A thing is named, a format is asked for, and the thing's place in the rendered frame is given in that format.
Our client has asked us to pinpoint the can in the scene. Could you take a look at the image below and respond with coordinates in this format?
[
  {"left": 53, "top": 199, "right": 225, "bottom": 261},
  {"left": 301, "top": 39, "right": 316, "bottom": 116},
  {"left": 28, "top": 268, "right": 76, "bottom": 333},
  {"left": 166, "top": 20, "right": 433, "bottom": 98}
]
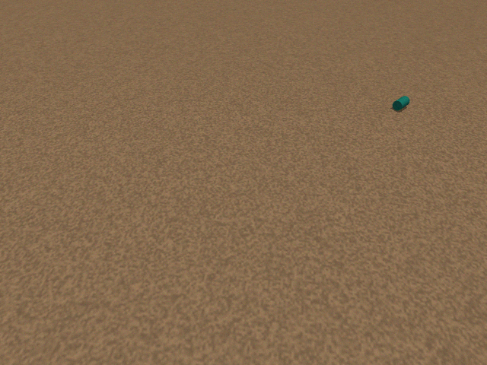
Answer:
[{"left": 393, "top": 96, "right": 409, "bottom": 110}]

